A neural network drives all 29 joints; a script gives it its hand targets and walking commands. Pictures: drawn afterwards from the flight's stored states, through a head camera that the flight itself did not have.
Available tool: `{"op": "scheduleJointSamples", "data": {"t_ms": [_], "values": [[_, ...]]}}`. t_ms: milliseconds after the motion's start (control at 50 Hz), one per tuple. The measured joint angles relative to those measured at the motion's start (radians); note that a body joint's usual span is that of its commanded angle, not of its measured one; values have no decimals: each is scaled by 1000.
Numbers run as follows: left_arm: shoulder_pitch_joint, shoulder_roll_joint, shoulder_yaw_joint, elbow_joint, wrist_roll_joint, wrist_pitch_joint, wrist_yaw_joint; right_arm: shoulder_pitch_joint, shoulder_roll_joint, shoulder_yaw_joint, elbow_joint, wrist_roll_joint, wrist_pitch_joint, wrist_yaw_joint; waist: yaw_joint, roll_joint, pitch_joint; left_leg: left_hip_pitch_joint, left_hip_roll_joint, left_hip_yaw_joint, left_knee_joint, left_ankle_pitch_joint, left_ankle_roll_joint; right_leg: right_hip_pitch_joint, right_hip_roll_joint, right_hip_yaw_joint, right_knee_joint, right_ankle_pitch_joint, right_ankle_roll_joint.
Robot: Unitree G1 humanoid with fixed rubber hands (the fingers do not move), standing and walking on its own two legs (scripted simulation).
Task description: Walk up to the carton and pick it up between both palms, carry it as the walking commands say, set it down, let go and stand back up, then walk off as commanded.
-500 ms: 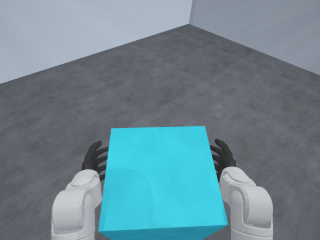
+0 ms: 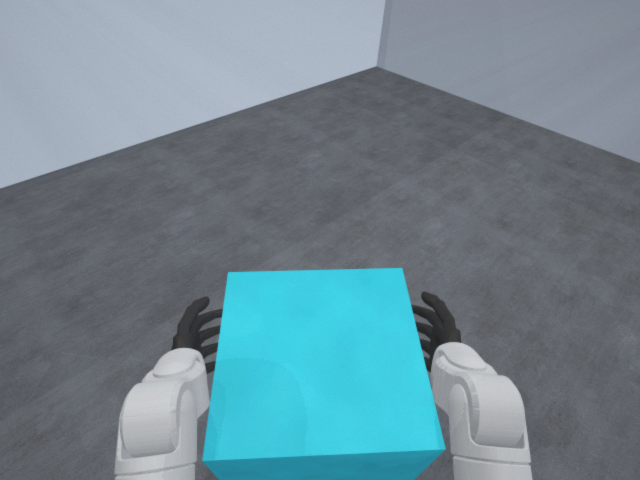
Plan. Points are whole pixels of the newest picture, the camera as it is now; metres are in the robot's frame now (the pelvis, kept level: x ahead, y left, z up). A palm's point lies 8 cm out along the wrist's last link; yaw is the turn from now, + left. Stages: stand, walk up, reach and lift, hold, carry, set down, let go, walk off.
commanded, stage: carry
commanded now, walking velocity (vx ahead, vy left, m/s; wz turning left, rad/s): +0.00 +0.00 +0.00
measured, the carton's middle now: (317, 391) +0.25 +0.00 +0.01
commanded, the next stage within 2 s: none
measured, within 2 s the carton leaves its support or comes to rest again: neither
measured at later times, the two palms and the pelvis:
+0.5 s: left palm (190, 361) +0.25 +0.15 +0.07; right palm (445, 358) +0.25 -0.15 +0.07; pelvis +0.00 +0.00 +0.00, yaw +0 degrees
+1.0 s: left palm (192, 361) +0.26 +0.14 +0.07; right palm (447, 357) +0.25 -0.15 +0.07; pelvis +0.00 +0.00 +0.00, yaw +0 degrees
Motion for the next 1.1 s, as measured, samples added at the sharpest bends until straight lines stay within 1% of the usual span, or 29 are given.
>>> {"op": "scheduleJointSamples", "data": {"t_ms": [200,360,480,1100], "values": [[0,0,0,0,0,0,0,0,0,0,0,0,0,0,0,1,0,0,0,0,0,0,0,0,0,0,0,0,0],[0,0,0,-11,0,29,5,0,0,0,-2,1,21,1,0,10,0,0,0,0,0,0,0,-1,0,0,2,0,0],[0,0,0,-12,0,32,6,0,0,0,-2,1,24,1,0,17,0,0,0,0,1,1,-1,-1,0,0,3,0,-2],[0,0,0,1,0,1,-2,0,0,0,-2,-3,5,1,0,19,0,0,0,0,1,2,-4,-3,0,0,7,-1,-5]]}}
